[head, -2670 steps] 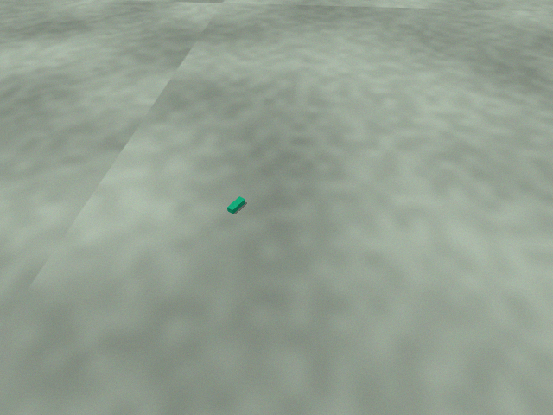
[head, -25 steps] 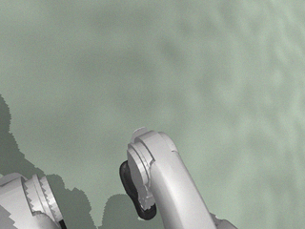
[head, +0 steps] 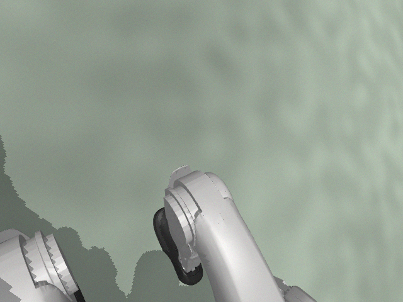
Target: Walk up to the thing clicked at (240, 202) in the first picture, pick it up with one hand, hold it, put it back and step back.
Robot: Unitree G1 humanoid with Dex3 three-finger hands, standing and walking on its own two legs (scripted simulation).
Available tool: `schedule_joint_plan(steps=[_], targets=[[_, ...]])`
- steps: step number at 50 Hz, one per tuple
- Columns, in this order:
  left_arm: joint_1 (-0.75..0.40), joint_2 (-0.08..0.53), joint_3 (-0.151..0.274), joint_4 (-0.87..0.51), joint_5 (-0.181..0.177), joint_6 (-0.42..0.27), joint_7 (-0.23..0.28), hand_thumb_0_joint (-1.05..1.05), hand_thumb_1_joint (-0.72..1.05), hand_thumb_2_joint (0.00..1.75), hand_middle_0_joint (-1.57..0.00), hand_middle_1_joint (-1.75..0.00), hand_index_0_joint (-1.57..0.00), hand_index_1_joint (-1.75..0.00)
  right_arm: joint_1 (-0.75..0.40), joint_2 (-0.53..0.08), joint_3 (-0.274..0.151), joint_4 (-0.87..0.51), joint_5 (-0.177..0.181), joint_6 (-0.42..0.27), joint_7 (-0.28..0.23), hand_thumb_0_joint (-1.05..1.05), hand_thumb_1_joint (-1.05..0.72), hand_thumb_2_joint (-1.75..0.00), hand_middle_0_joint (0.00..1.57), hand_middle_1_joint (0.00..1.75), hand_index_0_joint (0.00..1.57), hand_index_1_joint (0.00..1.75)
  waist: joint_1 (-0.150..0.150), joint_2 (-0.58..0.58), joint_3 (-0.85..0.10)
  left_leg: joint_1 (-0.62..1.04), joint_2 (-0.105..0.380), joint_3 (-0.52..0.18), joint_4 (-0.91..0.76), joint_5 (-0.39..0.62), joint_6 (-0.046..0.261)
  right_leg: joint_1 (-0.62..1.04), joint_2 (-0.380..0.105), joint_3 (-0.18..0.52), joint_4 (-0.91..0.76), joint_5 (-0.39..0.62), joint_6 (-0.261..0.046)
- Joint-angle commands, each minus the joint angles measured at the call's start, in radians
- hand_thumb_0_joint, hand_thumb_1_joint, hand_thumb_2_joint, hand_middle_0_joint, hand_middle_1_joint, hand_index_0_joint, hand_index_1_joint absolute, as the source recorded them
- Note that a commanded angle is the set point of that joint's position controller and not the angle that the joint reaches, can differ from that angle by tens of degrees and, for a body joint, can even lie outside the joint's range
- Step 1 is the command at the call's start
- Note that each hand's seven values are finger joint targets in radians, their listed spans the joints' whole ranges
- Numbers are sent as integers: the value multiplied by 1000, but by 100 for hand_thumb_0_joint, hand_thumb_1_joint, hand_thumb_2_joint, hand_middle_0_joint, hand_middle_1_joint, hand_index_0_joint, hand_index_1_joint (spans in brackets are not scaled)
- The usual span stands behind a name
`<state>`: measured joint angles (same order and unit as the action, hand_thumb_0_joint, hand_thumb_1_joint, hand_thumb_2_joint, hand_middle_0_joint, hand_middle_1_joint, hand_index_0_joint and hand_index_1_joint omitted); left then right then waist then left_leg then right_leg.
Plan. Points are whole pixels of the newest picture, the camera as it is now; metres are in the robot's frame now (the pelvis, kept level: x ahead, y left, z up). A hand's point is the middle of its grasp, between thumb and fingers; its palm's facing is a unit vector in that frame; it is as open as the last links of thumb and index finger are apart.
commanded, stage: open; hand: left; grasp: from above
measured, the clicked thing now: out of the picture +0.49 +0.27 -0.30
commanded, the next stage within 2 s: withdraw in 0.44 s
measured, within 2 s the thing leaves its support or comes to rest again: neither
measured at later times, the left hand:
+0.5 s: hand out of the picture +0.47 +0.28 -0.27, palm faces -0.47 -0.11 -0.88, open 11.7 cm
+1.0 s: hand out of the picture +0.51 +0.32 -0.12, palm faces -0.29 -0.08 -0.95, open 12.6 cm
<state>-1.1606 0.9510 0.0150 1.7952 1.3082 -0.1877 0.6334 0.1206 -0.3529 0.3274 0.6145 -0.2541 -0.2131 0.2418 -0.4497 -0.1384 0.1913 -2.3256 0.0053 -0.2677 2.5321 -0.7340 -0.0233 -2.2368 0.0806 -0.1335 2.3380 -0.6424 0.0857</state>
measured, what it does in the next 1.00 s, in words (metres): stands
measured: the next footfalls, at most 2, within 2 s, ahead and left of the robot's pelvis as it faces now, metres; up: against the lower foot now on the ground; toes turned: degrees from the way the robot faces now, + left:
none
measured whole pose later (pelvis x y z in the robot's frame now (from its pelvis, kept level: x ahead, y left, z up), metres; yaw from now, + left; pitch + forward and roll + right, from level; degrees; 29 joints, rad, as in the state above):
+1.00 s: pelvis +0.01 +0.00 +0.02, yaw +3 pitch +35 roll -11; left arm -1.09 0.76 0.01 1.44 1.12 0.09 0.45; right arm 0.17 -0.32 0.18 0.65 -0.15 -0.10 0.30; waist -0.33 0.02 -0.04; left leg -2.31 0.01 -0.20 2.43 -0.75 -0.03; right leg -2.25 0.06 -0.09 2.28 -0.67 0.07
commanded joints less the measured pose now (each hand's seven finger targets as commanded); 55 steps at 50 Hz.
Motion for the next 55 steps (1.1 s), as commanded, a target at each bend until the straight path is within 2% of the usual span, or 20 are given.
schedule_joint_plan(steps=[1, 3, 6, 12, 15, 23, 24, 28, 33, 34, 36, 38, 40, 41, 43, 44, 46, 49, 53, 55], targets=[[-243, 185, 13, -84, -18, 7, 49, 0, 4, 51, -52, -57, -54, -55, 204, -330, -104, 25, -4, 3, -12, 0, -90, -90, 20, 30, 20, 30, -62, 498, -638, 420, 36, 109, -267, 204, 29, 412, 27, -142, -201, 244, -96], [-282, 165, -11, -119, -17, 4, 43, 0, 0, 55, -49, -59, -51, -57, 193, -322, -99, 23, -1, 0, -11, 0, -90, -90, 20, 30, 20, 30, -65, 517, -629, 439, 36, 107, -268, 206, 24, 395, 24, -142, -186, 250, -99], [-273, 197, 9, -118, -19, 4, 47, 0, -2, 57, -48, -62, -49, -60, 191, -332, -100, 16, 1, 6, -16, 0, -90, -90, 20, 30, 20, 30, -64, 528, -660, 453, 38, 105, -272, 224, 26, 426, 27, -143, -201, 263, -99], [-252, 169, -15, -106, -29, 9, 41, 0, -10, 63, -41, -67, -42, -66, 189, -329, -95, 18, -4, 1, -13, 0, -90, -90, 20, 30, 20, 30, -75, 499, -628, 425, 37, 118, -249, 213, 30, 431, 29, -136, -205, 267, -92], [-266, 182, -4, -132, -35, 13, 38, 0, -12, 66, -40, -69, -41, -68, 193, -325, -101, 21, 4, 8, -18, 0, -90, -90, 20, 30, 20, 30, -56, 541, -653, 458, 40, 110, -273, 240, 23, 436, 28, -137, -203, 278, -100], [-258, 173, 0, -141, -40, 14, 15, 0, -17, 69, -33, -75, -35, -74, 208, -330, -96, 23, -1, 9, -11, 0, -90, -90, 20, 30, 20, 30, -63, 580, -664, 502, 39, 96, -280, 276, 14, 421, 19, -154, -182, 303, -104], [-247, 146, -27, -136, -41, 12, 7, 0, -17, 70, -34, -75, -35, -74, 199, -327, -95, 15, -4, 6, -8, 0, -90, -90, 20, 30, 20, 30, -73, 555, -633, 472, 38, 106, -266, 252, 20, 422, 25, -150, -186, 290, -102], [-251, 173, -13, -136, -43, 3, 2, 0, -22, 75, -32, -75, -33, -74, 221, -331, -95, 23, 1, 13, -14, 0, -90, -90, 20, 30, 20, 30, -74, 546, -653, 472, 38, 106, -273, 254, 22, 455, 25, -144, -204, 292, -100], [-345, 190, 9, -271, -39, 6, 35, 0, -20, 73, -34, -71, -35, -71, 219, -320, -109, 28, 0, 7, -8, 0, -90, -90, 20, 30, 20, 30, -48, 639, -734, 550, 43, 98, -291, 267, 9, 429, 23, -150, -191, 304, -107], [-340, 155, -6, -259, -37, 18, 41, 0, -20, 72, -36, -69, -36, -69, 216, -308, -104, 17, -2, 4, -1, 0, -90, -90, 20, 30, 20, 30, -56, 644, -719, 547, 41, 101, -294, 253, 8, 423, 22, -147, -186, 298, -109], [-361, 183, 40, -357, -42, 44, 64, 0, -22, 74, -33, -71, -34, -70, 229, -312, -132, 28, 6, 1, 12, 0, -90, -90, 20, 30, 20, 30, -21, 719, -803, 619, 43, 99, -319, 287, -3, 399, 16, -147, -183, 319, -114], [-319, 157, 70, -412, -61, 89, 74, 0, -22, 74, -33, -70, -33, -70, 228, -304, -161, 23, 18, 9, 28, 0, -90, -90, 20, 30, 20, 30, 24, 797, -890, 683, 42, 108, -337, 350, -13, 377, 11, -140, -173, 355, -120], [-309, 78, 40, -410, -87, 143, 58, 0, -23, 75, -31, -72, -31, -71, 224, -278, -172, 33, 32, 23, 45, 0, -90, -90, 20, 30, 20, 30, 26, 785, -882, 661, 39, 131, -338, 358, -7, 357, 20, -127, -185, 360, -122], [-309, 115, 70, -482, -96, 170, 50, 0, -26, 78, -29, -73, -29, -73, 227, -277, -188, 29, 50, 34, 47, 0, -90, -90, 20, 30, 20, 30, 68, 799, -940, 650, 32, 146, -345, 383, -2, 371, 19, -117, -194, 379, -124], [-248, 67, 64, -530, -130, 232, -2, 0, -27, 78, -29, -73, -29, -73, 229, -265, -221, 15, 79, 59, 53, 0, -90, -90, 20, 30, 20, 30, 110, 801, -1042, 669, 28, 168, -343, 443, 5, 396, 21, -96, -192, 414, -126], [-212, 48, 59, -514, -145, 257, -34, 0, -26, 78, -30, -72, -29, -73, 230, -260, -231, 33, 93, 74, 59, 0, -90, -90, 20, 30, 20, 30, 128, 771, -1018, 624, 24, 174, -345, 445, 11, 385, 22, -88, -193, 415, -125], [-175, -49, 7, -449, -182, 298, -116, 0, -25, 78, -31, -71, -30, -72, 245, -247, -243, 52, 111, 105, 61, 0, -90, -90, 20, 30, 20, 30, 98, 620, -926, 501, 19, 180, -353, 382, 31, 390, 27, -75, -222, 381, -117], [-173, -94, -40, -486, -235, 308, -269, 0, -28, 81, -30, -75, -29, -76, 267, -246, -276, 41, 125, 149, 40, 0, -90, -90, 20, 30, 20, 30, 81, 439, -853, 393, 12, 180, -379, 279, 52, 462, 24, -51, -287, 294, -113], [-167, -189, -118, -562, -270, 256, -469, 0, -35, 87, -25, -81, -23, -83, 263, -245, -303, 26, 142, 205, -7, 0, -90, -90, 20, 30, 20, 30, 89, 355, -793, 389, -8, 192, -430, 206, 37, 490, 8, -31, -347, 164, -142], [-156, -218, -143, -583, -276, 214, -521, 0, -33, 86, -26, -81, -24, -82, 271, -242, -308, 6, 150, 224, -39, 0, -89, -90, 20, 30, 20, 30, 81, 316, -787, 399, -16, 191, -440, 176, 33, 482, 1, -26, -369, 121, -145]])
